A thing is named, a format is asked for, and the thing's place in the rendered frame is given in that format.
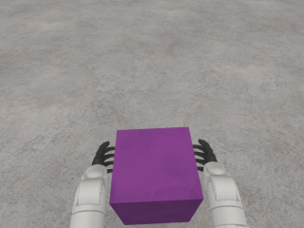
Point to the carton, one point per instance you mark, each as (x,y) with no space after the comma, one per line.
(155,178)

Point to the left robot hand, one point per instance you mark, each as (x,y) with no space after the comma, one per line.
(100,156)

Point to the left robot forearm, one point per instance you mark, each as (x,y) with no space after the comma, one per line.
(89,205)

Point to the right robot forearm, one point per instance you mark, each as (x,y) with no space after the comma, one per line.
(223,197)

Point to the right robot hand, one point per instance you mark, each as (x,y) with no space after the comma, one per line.
(208,153)

